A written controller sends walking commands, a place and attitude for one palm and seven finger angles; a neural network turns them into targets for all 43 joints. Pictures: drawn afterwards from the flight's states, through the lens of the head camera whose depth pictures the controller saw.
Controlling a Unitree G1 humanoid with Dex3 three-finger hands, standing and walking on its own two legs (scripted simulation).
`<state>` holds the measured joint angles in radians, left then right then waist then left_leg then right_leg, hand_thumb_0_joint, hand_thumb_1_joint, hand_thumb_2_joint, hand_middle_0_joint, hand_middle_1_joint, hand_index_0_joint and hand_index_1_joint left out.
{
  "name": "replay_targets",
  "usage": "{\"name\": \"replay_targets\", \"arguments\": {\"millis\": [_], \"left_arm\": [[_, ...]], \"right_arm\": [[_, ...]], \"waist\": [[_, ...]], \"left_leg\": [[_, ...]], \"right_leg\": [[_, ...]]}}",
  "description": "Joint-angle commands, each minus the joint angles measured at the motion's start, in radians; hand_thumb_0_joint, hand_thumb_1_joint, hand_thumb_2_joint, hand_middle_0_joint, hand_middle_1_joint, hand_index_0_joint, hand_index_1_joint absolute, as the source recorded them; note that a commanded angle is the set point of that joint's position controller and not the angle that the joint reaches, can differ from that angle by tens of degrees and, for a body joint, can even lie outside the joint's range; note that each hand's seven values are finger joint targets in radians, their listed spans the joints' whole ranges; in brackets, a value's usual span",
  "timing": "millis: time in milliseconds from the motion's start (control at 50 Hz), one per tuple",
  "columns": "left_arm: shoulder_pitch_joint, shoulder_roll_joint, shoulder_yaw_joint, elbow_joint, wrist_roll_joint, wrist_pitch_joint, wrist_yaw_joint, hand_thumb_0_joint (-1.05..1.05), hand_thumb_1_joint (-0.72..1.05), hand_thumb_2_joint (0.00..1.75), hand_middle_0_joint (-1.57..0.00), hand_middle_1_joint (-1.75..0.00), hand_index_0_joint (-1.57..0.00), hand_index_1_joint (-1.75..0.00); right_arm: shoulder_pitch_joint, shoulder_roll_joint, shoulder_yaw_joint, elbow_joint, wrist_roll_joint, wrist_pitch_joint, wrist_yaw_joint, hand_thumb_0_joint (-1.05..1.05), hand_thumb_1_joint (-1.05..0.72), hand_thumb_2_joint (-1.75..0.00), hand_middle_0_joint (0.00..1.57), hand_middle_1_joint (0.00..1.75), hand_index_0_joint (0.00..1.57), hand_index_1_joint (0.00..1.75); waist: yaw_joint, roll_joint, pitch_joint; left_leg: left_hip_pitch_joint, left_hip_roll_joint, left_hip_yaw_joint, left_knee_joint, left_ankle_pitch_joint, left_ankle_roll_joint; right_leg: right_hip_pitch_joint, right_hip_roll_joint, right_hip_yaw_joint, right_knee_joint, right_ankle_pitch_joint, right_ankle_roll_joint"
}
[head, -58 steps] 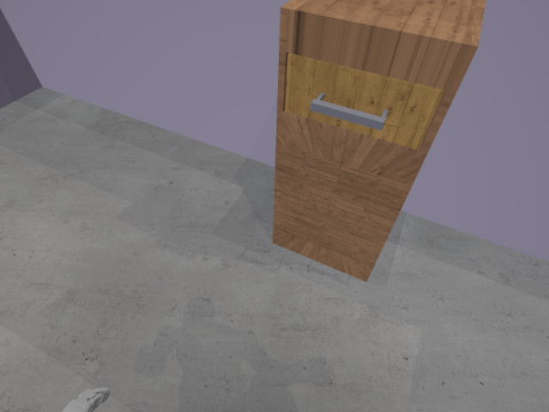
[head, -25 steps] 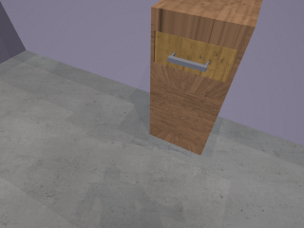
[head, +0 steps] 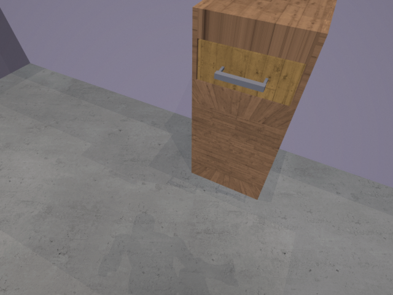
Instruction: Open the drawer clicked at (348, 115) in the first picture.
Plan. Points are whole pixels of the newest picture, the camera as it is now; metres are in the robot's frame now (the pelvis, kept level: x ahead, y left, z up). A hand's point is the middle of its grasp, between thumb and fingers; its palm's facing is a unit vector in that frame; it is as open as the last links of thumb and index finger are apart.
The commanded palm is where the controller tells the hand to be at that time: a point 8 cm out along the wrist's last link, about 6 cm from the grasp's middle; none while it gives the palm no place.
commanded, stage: look at it before walking up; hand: left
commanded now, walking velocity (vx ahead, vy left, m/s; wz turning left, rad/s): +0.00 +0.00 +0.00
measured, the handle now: (241, 77) +0.83 -0.12 +0.00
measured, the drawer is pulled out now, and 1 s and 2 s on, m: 0.00 0.00 0.00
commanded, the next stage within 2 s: turn to face it in 0.38 s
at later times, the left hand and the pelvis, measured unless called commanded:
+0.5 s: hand out of the picture +0.09 +0.25 -0.15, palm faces -0.02 -0.94 -0.34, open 7.4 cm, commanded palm none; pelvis +0.01 +0.00 +0.00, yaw +0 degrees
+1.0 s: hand out of the picture +0.05 +0.15 -0.17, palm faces -0.15 -0.95 -0.28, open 7.4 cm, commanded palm none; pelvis -0.02 -0.04 -0.02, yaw -12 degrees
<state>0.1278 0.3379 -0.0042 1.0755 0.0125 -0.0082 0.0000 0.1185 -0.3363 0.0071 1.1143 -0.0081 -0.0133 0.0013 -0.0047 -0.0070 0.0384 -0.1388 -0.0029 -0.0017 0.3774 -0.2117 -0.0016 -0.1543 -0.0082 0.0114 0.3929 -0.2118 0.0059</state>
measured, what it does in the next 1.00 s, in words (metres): lifts its left foot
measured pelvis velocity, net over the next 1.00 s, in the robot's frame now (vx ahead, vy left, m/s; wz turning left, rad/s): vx -0.02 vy -0.04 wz -0.20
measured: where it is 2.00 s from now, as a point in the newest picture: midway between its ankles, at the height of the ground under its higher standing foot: outside the picture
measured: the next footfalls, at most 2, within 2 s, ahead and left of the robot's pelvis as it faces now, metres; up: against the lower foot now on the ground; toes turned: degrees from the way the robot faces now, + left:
left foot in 1.46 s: +0.05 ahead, +0.10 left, +0.00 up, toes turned -19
right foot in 2.00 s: +0.10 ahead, -0.19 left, +0.00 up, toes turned -31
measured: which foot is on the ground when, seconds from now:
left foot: down 0.00-0.88, up 0.90-1.00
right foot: down 0.00-1.00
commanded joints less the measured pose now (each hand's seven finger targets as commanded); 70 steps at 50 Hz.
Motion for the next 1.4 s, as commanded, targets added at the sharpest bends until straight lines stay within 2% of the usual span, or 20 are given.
{"name": "replay_targets", "arguments": {"millis": [0,380,500,560,620,680,720,760,800,820,840,860,880,900,920,980,1080,1300,1360,1380], "left_arm": [[-0.041,0.206,0.04,-0.06,-0.001,-0.02,0.01,0.0,0.9,0.9,-0.2,-0.3,-0.2,-0.3],[-0.031,0.209,0.041,-0.053,-0.001,-0.023,0.013,0.0,0.9,0.9,-0.2,-0.3,-0.2,-0.3],[-0.037,0.208,0.044,-0.061,0.0,-0.016,0.012,0.0,0.9,0.9,-0.2,-0.3,-0.2,-0.3],[0.023,0.103,0.033,-0.064,-0.001,0.017,0.017,0.0,0.9,0.9,-0.2,-0.3,-0.2,-0.3],[0.04,0.103,0.045,-0.099,0.004,0.035,0.013,0.0,0.9,0.9,-0.2,-0.3,-0.2,-0.3],[0.049,0.084,0.055,-0.136,0.006,0.046,0.004,0.0,0.9,0.9,-0.2,-0.3,-0.2,-0.3],[0.06,0.057,0.06,-0.16,0.007,0.053,-0.001,0.0,0.9,0.9,-0.2,-0.3,-0.2,-0.3],[0.073,0.037,0.07,-0.176,0.006,0.06,-0.003,0.0,0.9,0.9,-0.2,-0.3,-0.2,-0.3],[0.154,0.018,0.076,-0.169,0.007,0.055,-0.009,0.0,0.9,0.9,-0.2,-0.3,-0.2,-0.3],[0.211,0.023,0.08,-0.155,0.012,0.048,-0.011,0.0,0.9,0.9,-0.2,-0.3,-0.2,-0.3],[0.259,0.07,0.093,-0.145,0.02,0.034,-0.006,0.0,0.9,0.9,-0.2,-0.3,-0.2,-0.3],[0.262,0.168,0.108,-0.152,0.027,0.018,0.01,0.0,0.9,0.9,-0.2,-0.3,-0.2,-0.3],[0.267,0.156,0.102,-0.158,0.01,0.023,0.019,0.0,0.9,0.9,-0.2,-0.3,-0.2,-0.3],[0.21,0.123,0.103,-0.173,0.011,0.024,0.023,0.0,0.9,0.9,-0.2,-0.3,-0.2,-0.3],[0.164,0.097,0.103,-0.186,0.011,0.024,0.025,0.0,0.9,0.9,-0.2,-0.3,-0.2,-0.3],[0.147,0.041,0.089,-0.193,0.003,0.01,0.023,0.0,0.9,0.9,-0.2,-0.3,-0.2,-0.3],[0.215,0.022,0.096,-0.167,0.004,0.005,0.026,0.0,0.9,0.9,-0.2,-0.3,-0.2,-0.3],[0.22,0.029,0.106,-0.155,0.019,0.015,0.027,0.0,0.9,0.9,-0.2,-0.3,-0.2,-0.3],[0.172,0.038,0.106,-0.161,0.016,0.019,0.028,0.0,0.9,0.9,-0.2,-0.3,-0.2,-0.3],[0.163,0.032,0.104,-0.159,0.01,0.019,0.025,0.0,0.9,0.9,-0.2,-0.3,-0.2,-0.3]], "right_arm": [[-0.047,-0.208,-0.044,-0.065,0.0,-0.024,-0.014,0.0,-0.9,-0.9,0.2,0.3,0.2,0.3],[-0.063,-0.211,-0.045,-0.067,0.002,-0.025,-0.019,0.0,-0.9,-0.9,0.2,0.3,0.2,0.3],[-0.059,-0.212,-0.048,-0.069,0.0,-0.024,-0.023,0.0,-0.9,-0.9,0.2,0.3,0.2,0.3],[0.011,-0.095,-0.035,-0.072,-0.002,-0.003,-0.029,0.0,-0.9,-0.9,0.2,0.3,0.2,0.3],[0.035,-0.109,-0.053,-0.106,-0.003,0.012,-0.035,0.0,-0.9,-0.9,0.2,0.3,0.2,0.3],[0.031,-0.13,-0.074,-0.146,-0.006,0.018,-0.039,0.0,-0.9,-0.9,0.2,0.3,0.2,0.3],[0.029,-0.136,-0.084,-0.164,-0.006,0.014,-0.038,0.0,-0.9,-0.9,0.2,0.3,0.2,0.3],[0.013,-0.125,-0.088,-0.186,-0.01,0.013,-0.037,0.0,-0.9,-0.9,0.2,0.3,0.2,0.3],[-0.044,-0.118,-0.095,-0.207,-0.015,0.015,-0.037,0.0,-0.9,-0.9,0.2,0.3,0.2,0.3],[-0.052,-0.114,-0.096,-0.212,-0.012,0.019,-0.035,0.0,-0.9,-0.9,0.2,0.3,0.2,0.3],[-0.036,-0.073,-0.093,-0.216,-0.005,0.028,-0.033,0.0,-0.9,-0.9,0.2,0.3,0.2,0.3],[-0.005,0.016,-0.076,-0.247,0.0,0.032,-0.029,0.0,-0.9,-0.9,0.2,0.3,0.2,0.3],[-0.012,-0.014,-0.081,-0.245,0.0,0.043,-0.032,0.0,-0.9,-0.9,0.2,0.3,0.2,0.3],[-0.004,-0.015,-0.086,-0.235,0.001,0.044,-0.028,0.0,-0.9,-0.9,0.2,0.3,0.2,0.3],[-0.008,-0.011,-0.087,-0.218,-0.002,0.041,-0.026,0.0,-0.9,-0.9,0.2,0.3,0.2,0.3],[0.039,0.009,-0.085,-0.183,-0.009,0.037,-0.024,0.0,-0.9,-0.9,0.2,0.3,0.2,0.3],[0.056,0.033,-0.082,-0.17,-0.011,0.041,-0.032,0.0,-0.9,-0.9,0.2,0.3,0.2,0.3],[0.036,0.059,-0.069,-0.188,-0.001,0.024,-0.039,0.0,-0.9,-0.9,0.2,0.3,0.2,0.3],[0.119,0.071,-0.065,-0.17,0.004,0.016,-0.041,0.0,-0.9,-0.9,0.2,0.3,0.2,0.3],[0.16,0.074,-0.062,-0.152,0.002,0.012,-0.041,0.0,-0.9,-0.9,0.2,0.3,0.2,0.3]], "waist": [[0.004,0.01,-0.07],[0.006,0.014,-0.101],[0.006,0.013,-0.067],[0.001,0.004,-0.065],[-0.003,0.023,-0.057],[-0.001,0.096,-0.046],[0.003,0.18,-0.036],[0.008,0.197,-0.028],[0.061,0.182,-0.042],[0.084,0.121,-0.066],[0.102,-0.058,-0.072],[0.077,-0.369,-0.047],[0.082,-0.269,-0.064],[0.055,-0.229,-0.039],[0.042,-0.184,-0.008],[0.018,-0.072,-0.045],[0.031,-0.073,-0.11],[0.05,-0.106,-0.078],[0.012,-0.114,-0.099],[-0.001,-0.104,-0.109]], "left_leg": [[0.001,0.118,-0.099,-0.071,0.116,0.028],[0.055,0.127,-0.085,-0.063,0.245,0.026],[0.062,0.132,-0.072,-0.062,0.226,0.023],[0.061,0.138,-0.021,-0.004,0.228,0.004],[0.053,0.166,-0.016,0.018,0.2,0.015],[0.04,0.234,-0.048,0.003,0.196,0.058],[0.029,0.328,-0.09,-0.03,0.299,0.133],[-0.025,0.371,-0.083,-0.028,0.348,0.175],[-0.072,0.343,-0.001,0.07,0.335,0.128],[-0.108,0.295,0.049,0.17,0.256,0.082],[-0.194,0.189,0.119,0.386,0.048,0.007],[-0.423,0.027,0.127,0.632,-0.378,-0.053],[-0.374,0.044,-0.016,0.705,-0.38,-0.036],[-0.374,0.061,-0.038,0.742,-0.307,-0.026],[-0.4,0.065,-0.033,0.777,-0.257,-0.029],[-0.39,0.072,-0.031,0.776,-0.136,-0.048],[-0.42,0.059,-0.029,0.722,-0.114,-0.065],[-0.28,0.034,-0.01,0.395,-0.212,-0.039],[-0.159,0.023,0.002,0.231,-0.147,-0.023],[-0.072,0.017,0.015,0.151,-0.081,-0.018]], "right_leg": [[0.011,-0.11,0.098,-0.065,0.108,-0.034],[0.05,-0.116,0.084,-0.053,0.25,-0.034],[0.019,-0.106,0.097,-0.053,0.247,-0.036],[-0.028,-0.1,0.111,0.008,0.302,-0.024],[-0.094,-0.069,0.112,0.084,0.28,-0.023],[-0.173,-0.019,0.073,0.221,0.165,-0.008],[-0.229,0.009,0.017,0.402,-0.166,0.007],[-0.218,-0.018,0.018,0.493,-0.297,0.008],[-0.12,-0.041,0.0,0.367,-0.204,-0.001],[-0.045,-0.032,-0.023,0.246,-0.076,0.001],[0.029,-0.103,0.094,0.046,0.125,-0.012],[0.049,-0.338,0.497,-0.089,0.357,-0.093],[-0.018,-0.358,0.489,-0.118,0.311,-0.158],[-0.068,-0.31,0.447,-0.138,0.142,-0.182],[-0.082,-0.28,0.444,-0.133,0.107,-0.175],[-0.037,-0.213,0.329,-0.094,0.211,-0.167],[0.081,-0.185,0.314,-0.075,0.29,-0.154],[0.014,-0.189,0.406,-0.083,0.288,-0.215],[-0.037,-0.168,0.393,-0.066,0.25,-0.188],[-0.077,-0.14,0.374,-0.073,0.129,-0.16]]}}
